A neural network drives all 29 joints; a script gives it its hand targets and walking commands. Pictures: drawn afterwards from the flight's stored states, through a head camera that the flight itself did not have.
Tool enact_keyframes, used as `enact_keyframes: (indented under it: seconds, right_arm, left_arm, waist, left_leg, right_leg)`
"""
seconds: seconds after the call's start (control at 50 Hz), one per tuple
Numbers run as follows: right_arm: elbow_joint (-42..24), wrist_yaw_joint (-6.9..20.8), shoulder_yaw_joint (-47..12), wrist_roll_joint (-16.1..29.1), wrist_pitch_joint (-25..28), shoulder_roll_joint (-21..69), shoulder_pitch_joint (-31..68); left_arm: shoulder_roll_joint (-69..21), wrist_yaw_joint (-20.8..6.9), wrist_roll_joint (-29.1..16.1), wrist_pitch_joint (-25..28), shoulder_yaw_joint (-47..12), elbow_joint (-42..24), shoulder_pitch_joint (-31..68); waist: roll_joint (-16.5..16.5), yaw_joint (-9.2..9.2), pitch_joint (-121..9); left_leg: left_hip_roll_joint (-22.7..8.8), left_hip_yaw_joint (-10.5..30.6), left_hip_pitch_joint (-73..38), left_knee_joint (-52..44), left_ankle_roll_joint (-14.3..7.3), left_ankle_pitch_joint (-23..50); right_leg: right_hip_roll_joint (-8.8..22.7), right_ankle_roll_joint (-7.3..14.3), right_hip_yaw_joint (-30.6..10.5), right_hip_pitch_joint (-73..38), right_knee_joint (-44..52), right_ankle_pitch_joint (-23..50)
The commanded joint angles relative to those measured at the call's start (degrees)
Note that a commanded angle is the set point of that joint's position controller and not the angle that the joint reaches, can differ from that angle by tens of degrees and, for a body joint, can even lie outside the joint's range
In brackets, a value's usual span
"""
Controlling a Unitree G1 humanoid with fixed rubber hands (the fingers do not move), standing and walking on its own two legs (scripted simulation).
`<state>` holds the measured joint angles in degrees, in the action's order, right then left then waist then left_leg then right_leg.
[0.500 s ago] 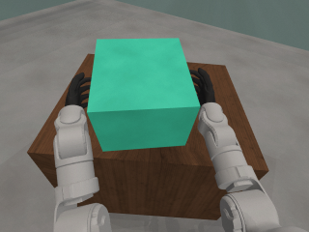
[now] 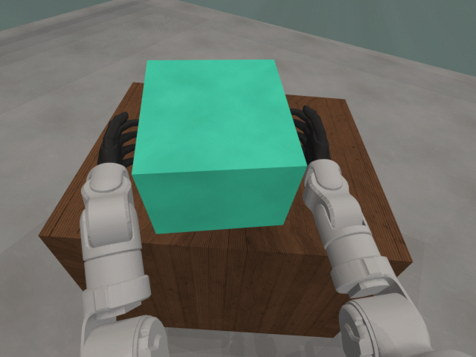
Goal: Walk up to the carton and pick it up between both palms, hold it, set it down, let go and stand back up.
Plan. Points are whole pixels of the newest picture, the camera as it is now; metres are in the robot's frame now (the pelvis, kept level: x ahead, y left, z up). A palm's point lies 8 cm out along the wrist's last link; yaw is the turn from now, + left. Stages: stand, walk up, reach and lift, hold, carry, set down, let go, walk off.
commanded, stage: hold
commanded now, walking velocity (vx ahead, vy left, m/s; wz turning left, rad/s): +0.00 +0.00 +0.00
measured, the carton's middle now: (216, 144) +0.43 +0.01 +0.15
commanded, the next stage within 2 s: none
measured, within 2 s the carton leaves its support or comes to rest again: neither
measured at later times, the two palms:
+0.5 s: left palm (113, 164) +0.37 +0.17 +0.16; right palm (310, 152) +0.37 -0.15 +0.16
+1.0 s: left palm (107, 164) +0.35 +0.17 +0.18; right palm (314, 155) +0.35 -0.15 +0.17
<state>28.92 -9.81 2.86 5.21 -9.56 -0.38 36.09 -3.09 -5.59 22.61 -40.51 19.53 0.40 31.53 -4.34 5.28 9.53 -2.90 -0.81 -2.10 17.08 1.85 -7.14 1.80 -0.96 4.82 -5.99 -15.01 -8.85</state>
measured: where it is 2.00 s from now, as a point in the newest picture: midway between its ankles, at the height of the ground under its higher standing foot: outside the picture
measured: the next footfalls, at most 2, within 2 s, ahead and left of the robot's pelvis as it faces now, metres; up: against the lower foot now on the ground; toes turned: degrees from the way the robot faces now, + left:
none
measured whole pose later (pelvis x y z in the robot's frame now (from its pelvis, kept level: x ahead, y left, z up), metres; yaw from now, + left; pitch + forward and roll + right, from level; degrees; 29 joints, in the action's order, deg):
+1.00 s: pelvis -0.01 +0.00 +0.00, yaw +1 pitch -12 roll -1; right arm 29.3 -9.2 4.5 3.8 -9.7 0.0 36.3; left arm -4.1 -5.9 23.5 -40.4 20.5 1.4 32.9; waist -4.4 5.3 8.2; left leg -2.3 -0.4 -1.3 17.2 1.4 -6.4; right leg 2.3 -1.1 5.3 -5.2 -15.6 -8.6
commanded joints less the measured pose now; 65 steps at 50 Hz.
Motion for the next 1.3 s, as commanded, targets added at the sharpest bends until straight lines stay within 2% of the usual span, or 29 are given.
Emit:
enact_keyframes:
  seconds: [0.0,0.1,0.12,0.14,0.16,0.18,0.22,0.3,0.34,0.36,0.42,0.46,0.48,0.52,0.54,0.58,0.62,0.7,0.76,0.88,0.96,0.98,1.06,1.08,1.1,1.16,1.22,1.24,1.28]
  right_arm:
    - [-13.8,7.8,-18.0,0.8,3.5,22.3,33.3]
    - [-12.7,8.1,-17.5,0.3,3.6,22.7,33.0]
    - [-13.2,8.3,-19.5,0.8,3.9,23.4,33.5]
    - [-13.3,8.4,-19.2,1.1,3.9,23.6,33.4]
    - [-14.8,8.0,-20.7,2.4,3.5,23.6,34.0]
    - [-14.3,7.6,-20.4,2.6,3.3,23.2,34.4]
    - [-13.6,7.4,-20.6,2.1,3.2,21.6,31.7]
    - [-10.8,8.0,-17.3,0.2,2.8,20.9,29.3]
    - [-12.2,7.9,-17.1,0.6,3.6,20.7,31.4]
    - [-12.2,8.0,-17.4,0.2,3.7,21.6,31.6]
    - [-15.2,7.6,-17.8,1.0,4.1,23.9,32.9]
    - [-13.1,7.4,-19.8,2.3,3.9,23.4,32.6]
    - [-14.1,7.4,-19.5,2.2,4.1,22.4,31.8]
    - [-16.9,7.0,-20.4,3.1,3.8,22.5,31.4]
    - [-16.3,6.9,-21.6,3.8,3.7,22.2,32.4]
    - [-19.2,6.6,-23.7,5.1,3.8,22.8,28.9]
    - [-21.1,5.9,-24.7,5.0,2.7,23.2,27.6]
    - [-19.8,5.4,-23.6,4.1,1.3,23.1,24.8]
    - [-17.4,5.8,-21.1,3.5,0.7,21.8,25.8]
    - [-14.1,7.5,-17.0,0.7,2.1,21.6,33.9]
    - [-8.8,9.0,-15.2,-1.2,2.9,20.4,31.8]
    - [-8.9,9.5,-14.4,-1.3,3.1,21.4,32.6]
    - [-6.3,9.9,-13.3,-2.3,4.5,20.9,33.6]
    - [-8.1,10.1,-12.8,-3.4,5.1,21.3,35.6]
    - [-6.9,10.3,-13.2,-2.3,5.6,20.9,36.3]
    - [-11.8,9.9,-17.1,0.2,6.1,22.6,40.6]
    - [-9.3,10.1,-16.1,-1.3,5.9,21.9,37.2]
    - [-6.2,10.0,-16.0,-0.3,5.1,22.0,34.5]
    - [-9.3,9.0,-18.5,0.7,5.2,22.6,32.4]
  left_arm:
    - [-20.5,-8.8,-8.6,4.7,-21.9,-2.5,32.6]
    - [-23.0,-8.4,-9.0,5.0,-23.3,-3.1,32.7]
    - [-22.2,-8.2,-8.9,5.1,-22.8,-3.5,32.5]
    - [-22.1,-8.3,-7.6,4.8,-22.3,-3.2,31.4]
    - [-20.6,-8.1,-8.7,4.7,-22.2,-5.9,30.3]
    - [-20.2,-8.2,-8.3,4.1,-22.1,-4.9,30.6]
    - [-18.8,-8.3,-6.9,3.6,-20.9,-4.8,29.8]
    - [-22.3,-9.0,-6.4,2.6,-23.4,-4.7,28.7]
    - [-20.4,-9.3,-7.0,3.0,-23.2,-4.8,30.4]
    - [-22.2,-9.0,-8.0,3.2,-23.1,-3.9,29.8]
    - [-22.6,-8.8,-8.3,4.3,-23.8,-6.2,30.7]
    - [-21.0,-8.7,-8.9,4.5,-24.1,-5.8,30.8]
    - [-19.9,-8.8,-9.4,4.4,-24.6,-5.9,29.4]
    - [-20.7,-8.6,-9.1,4.7,-25.1,-9.7,29.1]
    - [-19.7,-8.2,-10.0,4.6,-25.6,-8.9,29.0]
    - [-22.3,-8.0,-10.7,5.0,-27.7,-13.6,27.7]
    - [-20.3,-8.2,-9.7,4.0,-26.5,-13.4,24.2]
    - [-20.2,-9.3,-9.5,3.4,-26.1,-14.7,25.2]
    - [-19.5,-9.7,-8.8,2.5,-24.8,-8.7,25.4]
    - [-21.1,-9.7,-8.1,4.2,-22.1,-4.8,32.8]
    - [-21.6,-9.0,-6.8,4.4,-20.7,-2.1,33.3]
    - [-21.5,-9.1,-6.2,4.1,-19.8,-0.1,32.8]
    - [-20.0,-9.0,-5.9,4.0,-18.4,2.4,32.8]
    - [-22.9,-8.8,-6.8,4.5,-20.3,0.9,35.7]
    - [-22.3,-8.5,-8.1,4.7,-20.5,2.1,35.0]
    - [-22.5,-7.3,-9.8,6.0,-22.1,-2.5,37.2]
    - [-21.1,-7.0,-6.9,5.4,-19.8,1.0,35.5]
    - [-20.0,-7.1,-6.4,4.9,-19.9,0.7,32.5]
    - [-20.3,-7.5,-7.2,4.4,-20.8,-3.0,29.7]
  waist:
    - [3.4,0.27,-25.4]
    - [3.9,0.77,-25.6]
    - [2.1,-0.25,-27.0]
    - [4.4,-0.47,-24.8]
    - [3.4,-1.84,-25.7]
    - [3.4,-0.75,-25.3]
    - [2.8,-1.64,-25.2]
    - [5.6,1.46,-21.2]
    - [5.2,1.06,-21.3]
    - [2.5,0.87,-21.4]
    - [4.1,1.82,-25.0]
    - [5.8,0.22,-24.2]
    - [4.3,0.89,-26.0]
    - [7.0,0.78,-29.2]
    - [6.2,-0.61,-27.0]
    - [6.3,0.33,-32.6]
    - [4.8,0.05,-30.8]
    - [4.2,0.74,-24.7]
    - [3.6,1.9,-19.6]
    - [4.5,0.17,-20.0]
    - [5.4,1.52,-19.2]
    - [4.0,0.23,-19.0]
    - [2.8,-0.44,-20.6]
    - [5.3,1.03,-22.9]
    - [2.6,-0.08,-24.0]
    - [4.3,-0.28,-27.7]
    - [2.4,-0.63,-25.6]
    - [5.1,-1.96,-23.9]
    - [3.8,-1.22,-26.0]
  left_leg:
    - [5.3,-4.5,-4.5,-0.8,-1.8,6.3]
    - [4.9,-4.6,-5.1,-1.0,-1.4,6.1]
    - [4.9,-4.7,-6.0,-0.8,-1.5,7.8]
    - [4.7,-4.5,-5.8,-0.6,-1.5,8.7]
    - [5.0,-5.0,-5.5,-0.5,-1.7,9.4]
    - [4.8,-4.8,-6.7,-0.6,-1.1,9.3]
    - [4.7,-4.7,-6.6,-0.8,-1.2,10.8]
    - [4.2,-4.1,-8.6,-1.6,-0.5,9.7]
    - [4.6,-5.0,-6.6,-0.8,-0.4,9.2]
    - [4.1,-3.9,-5.8,-0.8,-0.7,9.3]
    - [5.1,-4.0,-8.3,0.7,-1.2,11.5]
    - [4.8,-4.2,-6.7,0.6,-0.8,12.2]
    - [5.1,-4.6,-7.2,0.9,-0.7,13.6]
    - [5.1,-4.4,-7.3,1.4,0.1,15.2]
    - [5.1,-4.7,-7.2,1.3,0.2,16.9]
    - [5.0,-3.3,-10.0,3.4,0.8,23.8]
    - [5.5,-3.7,-10.0,3.2,0.7,24.2]
    - [5.3,-3.1,-7.6,0.4,-0.1,17.5]
    - [5.0,-4.0,-7.2,-0.2,-0.2,13.2]
    - [4.8,-3.8,-2.4,-2.7,-2.4,1.4]
    - [4.2,-4.0,-2.3,-4.2,-1.8,-1.6]
    - [4.1,-4.6,-3.9,-4.0,-2.3,-1.2]
    - [4.6,-4.8,-3.0,-2.9,-2.5,-1.3]
    - [5.2,-4.3,-4.6,-3.0,-2.1,-0.3]
    - [4.0,-4.3,-5.1,-2.1,-2.0,0.9]
    - [4.4,-4.2,-6.3,-0.7,-1.5,6.0]
    - [5.0,-4.2,-5.3,-1.3,-2.2,3.4]
    - [4.2,-5.1,-5.2,-1.3,-1.9,3.9]
    - [4.9,-4.8,-7.5,0.2,-1.6,11.3]
  right_leg:
    - [-3.4,-0.9,2.2,-0.6,1.3,6.2]
    - [-3.9,-0.7,2.8,0.0,1.3,4.4]
    - [-4.4,-0.6,2.9,-0.6,1.3,5.1]
    - [-4.0,-0.6,2.8,-1.0,1.3,6.9]
    - [-3.7,-1.6,2.7,-3.8,0.4,10.7]
    - [-3.9,-1.6,3.4,-3.4,0.5,9.6]
    - [-3.7,-1.4,2.6,-3.4,1.1,11.0]
    - [-4.4,-0.5,3.8,0.7,1.9,6.2]
    - [-3.8,-0.7,3.5,0.0,1.7,6.8]
    - [-3.9,-0.7,3.2,-0.3,1.8,6.3]
    - [-4.3,-0.8,3.5,-1.4,0.8,9.3]
    - [-3.5,-0.5,2.9,-2.2,0.5,11.7]
    - [-4.2,-0.9,2.9,-3.3,-0.3,12.5]
    - [-3.8,-0.9,2.7,-4.4,-0.8,15.4]
    - [-3.9,-1.2,2.7,-4.3,-0.6,16.3]
    - [-4.3,-1.0,2.5,-7.2,-1.9,25.0]
    - [-4.0,-1.2,2.3,-6.9,-2.0,26.3]
    - [-3.7,-2.0,3.0,-5.1,0.3,18.9]
    - [-4.2,-1.7,3.5,-2.5,1.6,12.7]
    - [-3.3,-0.7,3.4,0.9,2.0,-0.9]
    - [-3.2,-0.8,3.4,2.2,2.7,-3.5]
    - [-3.9,-0.5,3.5,3.2,3.1,-5.1]
    - [-3.4,-0.7,2.9,2.5,2.6,-3.5]
    - [-3.9,-0.5,3.1,2.8,1.9,-3.3]
    - [-4.1,0.0,3.1,2.6,1.9,-2.2]
    - [-4.3,0.1,2.9,0.8,0.4,3.3]
    - [-4.3,-0.6,2.5,1.6,1.7,1.4]
    - [-3.7,-0.6,2.6,0.7,1.3,3.1]
    - [-3.9,-0.9,2.6,-2.8,0.1,12.2]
